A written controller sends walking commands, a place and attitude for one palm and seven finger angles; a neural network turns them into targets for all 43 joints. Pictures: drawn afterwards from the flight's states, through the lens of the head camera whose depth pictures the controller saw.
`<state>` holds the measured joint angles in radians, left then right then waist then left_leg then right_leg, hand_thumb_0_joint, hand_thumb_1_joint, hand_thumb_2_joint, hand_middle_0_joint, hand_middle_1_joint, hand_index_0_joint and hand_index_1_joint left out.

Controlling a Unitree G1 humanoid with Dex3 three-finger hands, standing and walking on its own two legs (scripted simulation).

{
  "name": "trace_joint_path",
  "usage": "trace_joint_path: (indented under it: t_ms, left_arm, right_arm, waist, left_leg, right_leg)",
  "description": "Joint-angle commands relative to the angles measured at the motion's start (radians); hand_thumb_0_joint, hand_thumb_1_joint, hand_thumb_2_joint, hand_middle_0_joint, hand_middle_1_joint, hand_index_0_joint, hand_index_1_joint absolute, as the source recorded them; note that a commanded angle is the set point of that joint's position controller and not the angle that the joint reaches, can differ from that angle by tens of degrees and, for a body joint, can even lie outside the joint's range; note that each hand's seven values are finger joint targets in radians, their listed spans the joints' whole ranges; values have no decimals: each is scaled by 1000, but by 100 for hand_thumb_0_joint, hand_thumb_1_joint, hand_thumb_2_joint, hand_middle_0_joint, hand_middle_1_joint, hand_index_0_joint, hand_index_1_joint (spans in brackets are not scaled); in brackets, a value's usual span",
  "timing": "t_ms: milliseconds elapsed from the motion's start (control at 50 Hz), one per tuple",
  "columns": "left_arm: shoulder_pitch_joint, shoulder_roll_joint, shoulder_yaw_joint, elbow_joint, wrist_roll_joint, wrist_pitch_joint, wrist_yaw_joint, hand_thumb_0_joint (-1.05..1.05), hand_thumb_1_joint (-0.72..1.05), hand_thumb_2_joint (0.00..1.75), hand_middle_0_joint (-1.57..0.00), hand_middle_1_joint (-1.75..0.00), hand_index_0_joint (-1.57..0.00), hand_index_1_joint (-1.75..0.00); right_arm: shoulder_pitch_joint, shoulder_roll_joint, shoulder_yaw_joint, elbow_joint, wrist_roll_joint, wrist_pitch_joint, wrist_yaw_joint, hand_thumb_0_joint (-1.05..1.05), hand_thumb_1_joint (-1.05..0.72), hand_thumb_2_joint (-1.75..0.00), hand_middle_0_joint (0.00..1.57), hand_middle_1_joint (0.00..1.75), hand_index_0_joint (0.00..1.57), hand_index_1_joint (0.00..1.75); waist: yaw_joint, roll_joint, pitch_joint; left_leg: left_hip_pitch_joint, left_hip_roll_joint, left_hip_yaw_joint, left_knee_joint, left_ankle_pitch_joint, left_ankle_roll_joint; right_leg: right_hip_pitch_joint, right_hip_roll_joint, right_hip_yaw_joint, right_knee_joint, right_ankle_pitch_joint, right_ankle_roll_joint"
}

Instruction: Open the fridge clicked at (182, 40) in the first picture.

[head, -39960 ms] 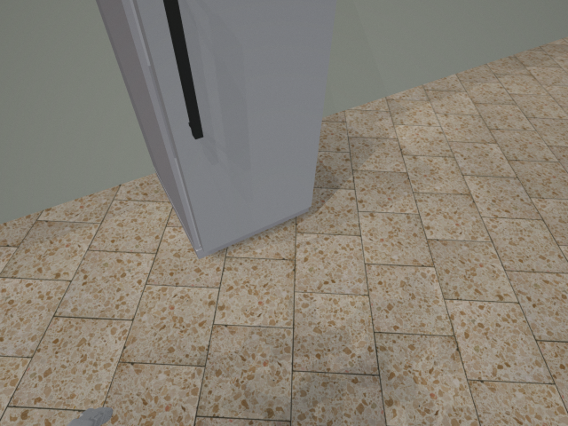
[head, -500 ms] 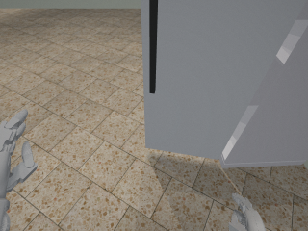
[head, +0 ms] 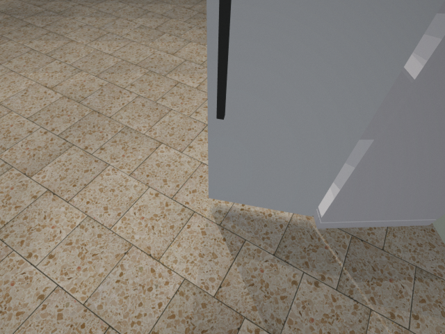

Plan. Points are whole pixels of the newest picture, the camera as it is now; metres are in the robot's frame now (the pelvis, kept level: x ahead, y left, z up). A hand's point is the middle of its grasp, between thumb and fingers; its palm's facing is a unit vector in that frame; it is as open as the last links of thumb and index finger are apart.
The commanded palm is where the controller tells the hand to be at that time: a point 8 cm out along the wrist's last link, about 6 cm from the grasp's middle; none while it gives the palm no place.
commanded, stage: let the arm hang, fingers relaxed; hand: left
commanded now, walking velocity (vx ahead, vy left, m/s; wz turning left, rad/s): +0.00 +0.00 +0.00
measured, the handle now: (224, 49) +0.76 +0.04 +0.12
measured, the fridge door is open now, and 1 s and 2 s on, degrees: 77 77 77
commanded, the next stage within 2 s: look to check the result in 0.56 s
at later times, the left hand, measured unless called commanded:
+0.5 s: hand out of the picture +0.04 +0.18 -0.17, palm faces -0.02 -0.98 -0.18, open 7.3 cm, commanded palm none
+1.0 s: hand out of the picture +0.03 +0.19 -0.17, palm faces -0.02 -0.98 -0.19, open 7.3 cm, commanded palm none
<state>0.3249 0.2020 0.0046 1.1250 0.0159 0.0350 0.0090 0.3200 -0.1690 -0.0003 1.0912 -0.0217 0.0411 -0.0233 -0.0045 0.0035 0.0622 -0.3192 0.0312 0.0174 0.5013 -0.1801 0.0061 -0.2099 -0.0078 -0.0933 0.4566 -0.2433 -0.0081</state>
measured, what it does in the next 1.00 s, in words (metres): stands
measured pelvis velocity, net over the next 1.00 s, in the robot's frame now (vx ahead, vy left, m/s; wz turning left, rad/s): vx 0.02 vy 0.01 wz -0.02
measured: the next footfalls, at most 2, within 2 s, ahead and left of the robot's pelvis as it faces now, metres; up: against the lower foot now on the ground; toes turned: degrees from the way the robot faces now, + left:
none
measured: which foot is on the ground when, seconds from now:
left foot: down 0.00-1.00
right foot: down 0.00-1.00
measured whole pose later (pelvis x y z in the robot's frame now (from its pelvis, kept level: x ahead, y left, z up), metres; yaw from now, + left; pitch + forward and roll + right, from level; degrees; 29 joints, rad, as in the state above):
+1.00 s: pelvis +0.02 +0.01 +0.01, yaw -1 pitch -1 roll +0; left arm 0.24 0.17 0.00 1.15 0.02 0.00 0.02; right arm 0.22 -0.17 0.00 1.13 -0.02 0.01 -0.03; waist -0.01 0.00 0.05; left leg -0.22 0.01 0.05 0.42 -0.18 0.02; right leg -0.13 -0.03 -0.06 0.39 -0.24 0.01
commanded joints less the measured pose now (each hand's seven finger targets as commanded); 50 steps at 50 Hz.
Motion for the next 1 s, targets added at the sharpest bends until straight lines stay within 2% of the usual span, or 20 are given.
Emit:
trace_joint_path:
  t_ms: [0,60,120,220,300,500,640,980]
  left_arm:
    - [-8,96,24,-37,-1,-35,13,0,90,90,-20,-30,-20,-30]
    - [1,84,25,-26,0,-34,16,0,90,90,-20,-30,-20,-30]
    - [16,78,27,-19,1,-37,18,0,90,90,-20,-30,-20,-30]
    - [4,68,25,-20,4,-37,22,0,90,90,-20,-30,-20,-30]
    - [-15,62,27,-26,3,-38,21,0,90,90,-20,-30,-20,-30]
    - [-38,78,28,-30,1,-45,18,0,90,90,-20,-30,-20,-30]
    - [-39,82,25,-21,0,-50,19,0,90,90,-20,-30,-20,-30]
    - [-37,82,20,-2,-2,-48,18,0,90,90,-20,-30,-20,-30]
  right_arm:
    - [17,-114,-32,-41,-2,-29,-10,0,-90,-90,20,30,20,30]
    - [31,-104,-32,-28,-4,-30,-10,0,-90,-90,20,30,20,30]
    - [26,-102,-33,-24,-1,-36,-11,0,-90,-90,20,30,20,30]
    - [13,-86,-31,-18,-2,-37,-9,0,-90,-90,20,30,20,30]
    - [2,-83,-29,-13,-5,-39,-8,0,-90,-90,20,30,20,30]
    - [-31,-102,-28,-15,-2,-45,-8,0,-90,-90,20,30,20,30]
    - [-46,-106,-27,-9,1,-47,-10,0,-90,-90,20,30,20,30]
    - [-55,-108,-20,11,2,-46,-11,0,-90,-90,20,30,20,30]
  waist:
    - [-4,7,-17]
    - [-2,-1,-1]
    - [7,18,-27]
    - [5,1,11]
    - [2,2,14]
    - [0,35,-20]
    - [-1,10,-44]
    - [1,12,-16]
  left_leg:
    - [27,68,-86,-126,-110,28]
    - [14,70,-91,-148,-125,32]
    - [21,77,-98,-159,-93,37]
    - [14,73,-92,-171,-95,33]
    - [27,71,-86,-176,-81,31]
    - [70,74,-79,-171,-1,28]
    - [121,76,-68,-151,87,27]
    - [127,75,-63,-171,75,23]
  right_leg:
    - [-53,-95,109,-131,-121,-45]
    - [-49,-88,104,-121,-118,-41]
    - [-19,-83,94,-101,-62,-35]
    - [-31,-82,96,-101,-54,-29]
    - [-35,-87,99,-105,-43,-27]
    - [0,-92,107,-119,15,-25]
    - [16,-101,106,-129,68,-23]
    - [25,-102,103,-145,53,-18]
